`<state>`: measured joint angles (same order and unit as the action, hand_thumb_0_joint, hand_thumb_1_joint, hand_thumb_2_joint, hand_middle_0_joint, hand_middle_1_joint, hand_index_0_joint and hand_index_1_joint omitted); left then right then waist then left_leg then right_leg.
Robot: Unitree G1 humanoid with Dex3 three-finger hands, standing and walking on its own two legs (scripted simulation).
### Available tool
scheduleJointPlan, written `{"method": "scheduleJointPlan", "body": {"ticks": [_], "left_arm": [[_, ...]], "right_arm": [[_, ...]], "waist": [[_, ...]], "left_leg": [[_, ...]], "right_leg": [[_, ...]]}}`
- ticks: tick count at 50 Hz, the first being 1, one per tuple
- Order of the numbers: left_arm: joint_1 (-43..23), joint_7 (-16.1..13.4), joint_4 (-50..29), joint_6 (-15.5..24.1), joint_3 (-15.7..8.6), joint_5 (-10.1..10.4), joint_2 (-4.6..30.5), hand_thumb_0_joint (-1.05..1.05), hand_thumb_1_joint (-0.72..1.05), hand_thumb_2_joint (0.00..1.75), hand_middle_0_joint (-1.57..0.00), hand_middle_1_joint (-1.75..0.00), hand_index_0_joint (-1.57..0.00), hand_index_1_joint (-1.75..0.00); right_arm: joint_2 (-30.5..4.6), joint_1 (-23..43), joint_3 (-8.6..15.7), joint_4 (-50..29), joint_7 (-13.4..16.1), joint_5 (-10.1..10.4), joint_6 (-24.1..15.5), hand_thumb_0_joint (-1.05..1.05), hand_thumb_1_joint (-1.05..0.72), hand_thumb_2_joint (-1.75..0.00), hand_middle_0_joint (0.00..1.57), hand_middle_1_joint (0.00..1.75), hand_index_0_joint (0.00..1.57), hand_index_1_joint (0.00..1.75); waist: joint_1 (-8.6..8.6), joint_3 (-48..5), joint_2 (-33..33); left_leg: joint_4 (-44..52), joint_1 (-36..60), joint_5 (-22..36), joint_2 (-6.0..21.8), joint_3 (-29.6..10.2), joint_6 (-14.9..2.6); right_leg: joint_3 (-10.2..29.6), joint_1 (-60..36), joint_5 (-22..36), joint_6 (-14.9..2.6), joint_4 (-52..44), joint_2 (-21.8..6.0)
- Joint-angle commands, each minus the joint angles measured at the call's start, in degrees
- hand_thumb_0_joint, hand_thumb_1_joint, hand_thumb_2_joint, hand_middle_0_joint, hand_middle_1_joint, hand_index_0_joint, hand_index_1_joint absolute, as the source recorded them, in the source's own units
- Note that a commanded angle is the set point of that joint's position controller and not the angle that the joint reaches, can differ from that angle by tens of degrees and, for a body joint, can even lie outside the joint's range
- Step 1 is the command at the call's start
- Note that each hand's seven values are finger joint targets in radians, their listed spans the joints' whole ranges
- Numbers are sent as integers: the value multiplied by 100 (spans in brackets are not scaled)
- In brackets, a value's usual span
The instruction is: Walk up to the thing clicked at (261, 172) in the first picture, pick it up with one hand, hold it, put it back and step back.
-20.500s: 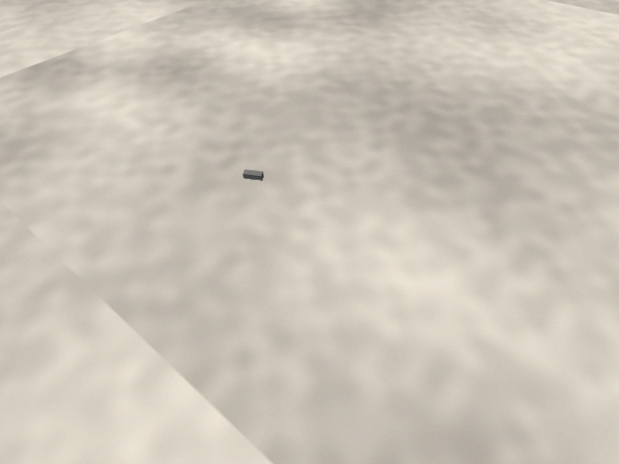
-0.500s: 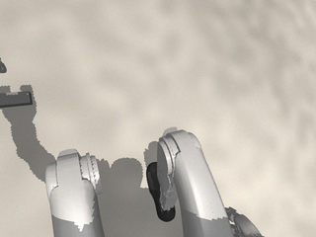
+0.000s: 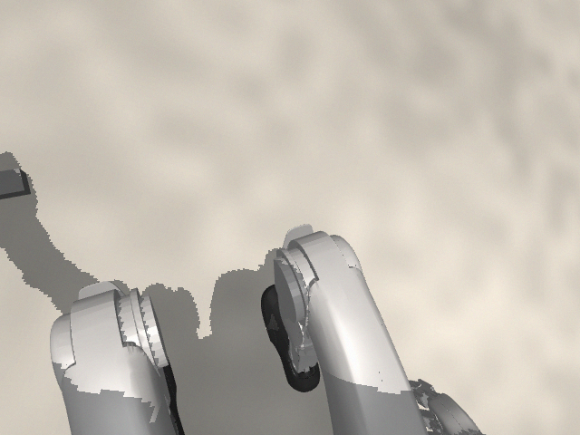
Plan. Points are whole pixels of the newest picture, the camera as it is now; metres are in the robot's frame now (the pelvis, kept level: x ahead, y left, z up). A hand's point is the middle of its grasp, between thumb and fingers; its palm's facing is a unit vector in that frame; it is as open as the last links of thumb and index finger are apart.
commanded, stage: close in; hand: left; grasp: from above
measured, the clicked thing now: out of the picture +0.49 +0.32 -0.30
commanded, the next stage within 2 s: rest palm in 0.20 s
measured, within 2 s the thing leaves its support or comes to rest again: neither
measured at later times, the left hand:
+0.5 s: hand out of the picture +0.47 +0.32 -0.22, palm faces -0.46 -0.05 -0.89, open 13.4 cm
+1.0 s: hand out of the picture +0.47 +0.32 -0.26, palm faces -0.50 -0.11 -0.86, open 14.0 cm
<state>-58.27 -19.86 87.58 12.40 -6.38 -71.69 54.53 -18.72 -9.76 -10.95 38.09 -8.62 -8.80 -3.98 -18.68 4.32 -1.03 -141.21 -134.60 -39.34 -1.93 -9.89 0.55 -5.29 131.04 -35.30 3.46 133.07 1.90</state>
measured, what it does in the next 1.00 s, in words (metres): stands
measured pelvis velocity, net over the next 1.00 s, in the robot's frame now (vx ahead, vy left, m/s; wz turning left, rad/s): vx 0.01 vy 0.01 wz -0.07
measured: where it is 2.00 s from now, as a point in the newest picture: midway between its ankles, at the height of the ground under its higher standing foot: (232, 386)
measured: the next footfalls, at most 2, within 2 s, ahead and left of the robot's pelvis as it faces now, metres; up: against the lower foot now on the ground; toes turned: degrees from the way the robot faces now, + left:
none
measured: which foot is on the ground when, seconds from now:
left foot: down 0.00-1.00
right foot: down 0.00-1.00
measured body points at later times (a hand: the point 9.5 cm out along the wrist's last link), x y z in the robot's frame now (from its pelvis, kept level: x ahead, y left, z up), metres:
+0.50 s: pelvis +0.00 +0.01 +0.00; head +0.26 +0.13 +0.34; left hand +0.49 +0.32 -0.17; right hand +0.05 -0.26 -0.06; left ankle +0.07 +0.12 -0.28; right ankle +0.12 -0.12 -0.28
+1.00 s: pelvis +0.01 +0.01 -0.01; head +0.30 +0.11 +0.31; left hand +0.49 +0.32 -0.21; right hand +0.03 -0.26 -0.06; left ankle +0.07 +0.12 -0.28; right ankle +0.12 -0.12 -0.28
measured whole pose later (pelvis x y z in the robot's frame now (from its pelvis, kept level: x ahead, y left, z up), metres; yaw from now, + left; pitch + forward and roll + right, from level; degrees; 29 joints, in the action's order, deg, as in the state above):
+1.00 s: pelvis +0.01 +0.01 -0.01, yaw -4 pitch +30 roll -14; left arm -58.9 -28.6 94.2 16.9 -10.2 -76.3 62.0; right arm -20.9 -8.6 -15.8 34.4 -10.4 -13.0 -7.9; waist -22.1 10.8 -7.0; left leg -145.9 -134.2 -42.3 -1.6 -13.8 0.6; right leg -8.6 129.5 -36.4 3.8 134.5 2.9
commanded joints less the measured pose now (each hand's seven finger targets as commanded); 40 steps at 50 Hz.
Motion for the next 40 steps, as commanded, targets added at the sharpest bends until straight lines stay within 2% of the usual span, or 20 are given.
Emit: {"method": "scheduleJointPlan", "body": {"ticks": [1, 2, 4, 5, 7, 11, 13, 15, 17, 18, 20, 24, 28, 30, 31, 32, 34, 38, 39, 40], "left_arm": [[-2031, 207, -1223, 488, 108, 163, 1257, 0, -38, 86, -24, -88, -24, -88], [-2033, 238, -1273, 617, 174, 138, 1174, 0, -37, 85, -24, -88, -25, -88], [-1988, 241, -1374, 804, 190, 75, 1242, 0, -39, 87, -23, -90, -23, -89], [-1985, 194, -1415, 871, 166, -41, 1317, 0, -38, 85, -21, -92, -23, -90], [-1840, 44, -1396, 923, 143, -193, 1315, 0, -40, 86, -20, -93, -21, -91], [-1716, -381, -797, 908, 46, -462, 1284, 0, -40, 88, -21, -88, -21, -88], [-1900, -608, -850, 894, 3, -616, 1395, 0, -39, 88, -22, -86, -22, -86], [-1920, -842, -522, 806, -14, -751, 1383, 0, -35, 85, -24, -83, -24, -83], [-2015, -1041, -239, 753, 22, -842, 1310, 0, -41, 91, -20, -83, -18, -84], [-2074, -1129, -136, 720, 108, -875, 1303, 0, -40, 90, -20, -84, -19, -85], [-2114, -1293, 112, 645, 136, -917, 1254, 0, -40, 90, -19, -85, -18, -86], [-2144, -1437, 386, 465, 170, -933, 1316, 0, -39, 89, -19, -88, -19, -88], [-2257, -1522, 268, 332, -66, -793, 1758, 0, -42, 90, -15, -93, -16, -92], [-2141, -1511, 407, 290, -36, -719, 1728, 0, -43, 91, -14, -93, -15, -93], [-2163, -1522, 305, 296, -104, -650, 1905, 0, -42, 90, -15, -93, -16, -92], [-2083, -1527, 323, 280, -274, -665, 2112, 0, -45, 92, -14, -93, -14, -93], [-1914, -1464, 406, 254, -322, -653, 2185, 0, -47, 94, -12, -94, -12, -94], [-1412, -1318, 453, 188, -344, -569, 2111, 0, -51, 97, -11, -94, -10, -95], [-1416, -1253, 482, 189, -365, -508, 2101, 0, -50, 96, -11, -94, -10, -95], [-1289, -1232, 325, 203, -435, -456, 2225, 0, -51, 97, -11, -93, -10, -94]], "right_arm": [[-1655, -1374, 606, 116, 133, -40, 28, 0, -91, -90, 20, 30, 20, 30], [-1707, -1406, 610, 72, 128, -66, 46, 0, -91, -90, 20, 30, 20, 30], [-1722, -1404, 612, 85, 134, -99, 89, 0, -91, -90, 20, 30, 20, 30], [-1716, -1406, 626, 74, 129, -110, 132, 0, -90, -90, 20, 30, 20, 30], [-1668, -1307, 600, 40, 108, -131, 212, 0, -90, -90, 20, 30, 20, 30], [-1681, -1152, 548, 40, 50, -145, 281, 0, -90, -90, 20, 30, 20, 30], [-1618, -1075, 503, 21, 21, -144, 279, 0, -90, -90, 20, 30, 20, 30], [-1670, -1047, 503, 47, -8, -178, 239, 0, -90, -90, 20, 30, 20, 30], [-1687, -1008, 476, 33, -43, -214, 172, 0, -89, -90, 20, 30, 20, 30], [-1648, -947, 456, 29, -49, -201, 128, 0, -89, -90, 20, 30, 20, 30], [-1684, -953, 422, 29, -74, -240, 38, 0, -89, -90, 20, 30, 20, 30], [-1764, -965, 370, 1, -123, -285, -200, 0, -90, -90, 20, 30, 20, 30], [-1871, -887, 282, -160, -143, -309, -414, 0, -90, -90, 20, 30, 20, 30], [-1899, -946, 238, -127, -146, -304, -474, 0, -90, -90, 20, 30, 20, 30], [-1870, -873, 201, -158, -142, -294, -510, 0, -90, -90, 20, 30, 20, 30], [-1917, -964, 190, -150, -129, -314, -520, 0, -90, -90, 20, 30, 20, 30], [-1945, -999, 147, -177, -125, -304, -539, 0, -90, -90, 20, 30, 20, 30], [-1973, -1100, 157, -194, -144, -320, -529, 0, -90, -90, 20, 30, 20, 30], [-2014, -1138, 164, -218, -158, -335, -525, 0, -90, -90, 20, 30, 20, 30], [-2001, -1128, 158, -183, -142, -330, -485, 0, -90, -90, 20, 30, 20, 30]], "waist": [[-285, -3799, 1609], [-350, -3818, 1692], [-267, -3944, 1911], [-195, -4094, 2131], [-50, -4267, 2416], [-107, -3821, 2504], [-80, -3950, 2690], [-220, -3625, 2564], [-348, -3500, 2602], [-338, -3520, 2574], [-456, -3398, 2490], [-581, -3233, 2443], [-572, -3477, 2427], [-585, -3384, 2328], [-537, -3438, 2341], [-558, -3484, 2279], [-517, -3499, 2299], [-459, -3498, 2374], [-521, -3433, 2358], [-411, -3599, 2438]], "left_leg": [[1280, 2442, 654, 81, 501, -208], [1282, 2599, 709, 82, 446, -164], [1327, 3026, 923, 103, 381, -113], [1386, 3213, 1065, 110, 357, -77], [1426, 3554, 1374, 111, 334, -37], [1516, 3558, 1563, 121, 242, -23], [1566, 3654, 1703, 134, 269, -42], [1497, 3483, 1739, 142, 256, -47], [1569, 3482, 1621, 159, 216, -46], [1551, 3415, 1412, 167, 241, -84], [1536, 3255, 1211, 165, 225, -92], [1511, 3093, 779, 163, 235, -121], [1389, 3059, 721, 185, 237, -157], [1316, 2882, 747, 197, 227, -161], [1295, 2792, 728, 195, 277, -183], [1250, 2813, 769, 194, 277, -201], [1170, 2802, 1024, 198, 290, -176], [1115, 2948, 1485, 211, 267, -113], [1074, 2954, 1537, 217, 248, -102], [1127, 3042, 1662, 227, 225, -92]], "right_leg": [[-549, -2332, 523, -537, -1491, 100], [-613, -2279, 530, -558, -1472, 100], [-657, -2236, 699, -551, -1415, 90], [-684, -2235, 791, -560, -1357, 98], [-715, -2126, 984, -594, -1224, 108], [-821, -1732, 1137, -606, -1052, 113], [-805, -1785, 1305, -581, -981, 128], [-817, -1605, 1369, -562, -933, 106], [-839, -1480, 1314, -546, -896, 103], [-820, -1457, 1211, -537, -915, 138], [-826, -1469, 1121, -513, -929, 133], [-808, -1412, 838, -482, -927, 130], [-790, -1645, 838, -471, -905, 143], [-806, -1656, 866, -471, -882, 143], [-790, -1840, 849, -473, -937, 189], [-787, -1930, 897, -465, -940, 198], [-793, -2043, 1055, -485, -895, 209], [-833, -2253, 1378, -508, -834, 234], [-850, -2222, 1415, -508, -820, 213], [-863, -2432, 1495, -507, -859, 239]]}}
